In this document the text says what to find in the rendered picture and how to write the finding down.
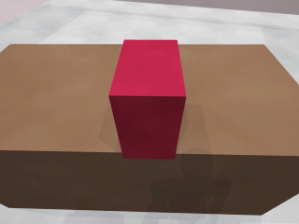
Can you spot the pedestal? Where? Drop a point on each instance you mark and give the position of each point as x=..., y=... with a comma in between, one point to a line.
x=238, y=143

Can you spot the carton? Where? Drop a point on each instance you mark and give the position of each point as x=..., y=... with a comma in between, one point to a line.
x=147, y=98

